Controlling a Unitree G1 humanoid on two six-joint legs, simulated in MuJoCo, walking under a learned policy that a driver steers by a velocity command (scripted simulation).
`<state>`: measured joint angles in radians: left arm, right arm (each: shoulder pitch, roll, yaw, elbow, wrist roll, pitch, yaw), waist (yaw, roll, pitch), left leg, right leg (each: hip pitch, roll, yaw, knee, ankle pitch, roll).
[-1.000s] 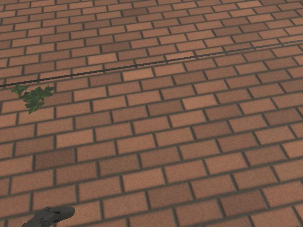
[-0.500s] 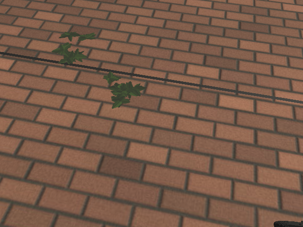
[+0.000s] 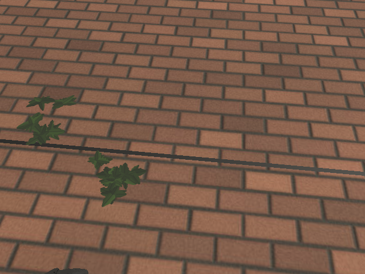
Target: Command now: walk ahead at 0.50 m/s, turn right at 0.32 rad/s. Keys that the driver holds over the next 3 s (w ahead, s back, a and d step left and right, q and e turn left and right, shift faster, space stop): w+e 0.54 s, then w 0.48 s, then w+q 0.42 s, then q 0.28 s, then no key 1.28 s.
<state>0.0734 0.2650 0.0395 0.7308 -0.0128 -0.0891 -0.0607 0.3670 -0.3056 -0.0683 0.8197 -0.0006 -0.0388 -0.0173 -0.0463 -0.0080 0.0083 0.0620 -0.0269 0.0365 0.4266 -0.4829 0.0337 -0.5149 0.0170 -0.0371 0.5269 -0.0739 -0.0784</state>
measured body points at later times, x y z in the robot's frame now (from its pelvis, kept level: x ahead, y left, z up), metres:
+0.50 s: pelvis +0.29 +0.00 +0.01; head +0.31 -0.01 +0.46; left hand +0.39 +0.28 -0.11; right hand +0.46 -0.29 -0.05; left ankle +0.42 +0.09 -0.72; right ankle +0.13 -0.09 -0.71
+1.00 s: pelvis +0.52 -0.12 +0.01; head +0.55 -0.14 +0.45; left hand +0.83 -0.01 -0.06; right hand +0.38 -0.37 -0.13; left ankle +0.43 +0.08 -0.70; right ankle +0.57 -0.25 -0.72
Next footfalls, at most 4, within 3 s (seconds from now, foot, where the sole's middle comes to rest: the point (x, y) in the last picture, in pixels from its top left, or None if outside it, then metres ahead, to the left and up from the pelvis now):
0.48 left None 0.46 0.08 -0.76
0.96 right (255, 233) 0.60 -0.27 -0.76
1.50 left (210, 154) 0.97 -0.14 -0.76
1.98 right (259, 141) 1.04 -0.37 -0.76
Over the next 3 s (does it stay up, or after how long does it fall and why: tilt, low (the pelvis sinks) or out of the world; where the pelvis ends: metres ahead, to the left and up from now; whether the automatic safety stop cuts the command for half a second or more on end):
stays up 0.97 -0.26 0.02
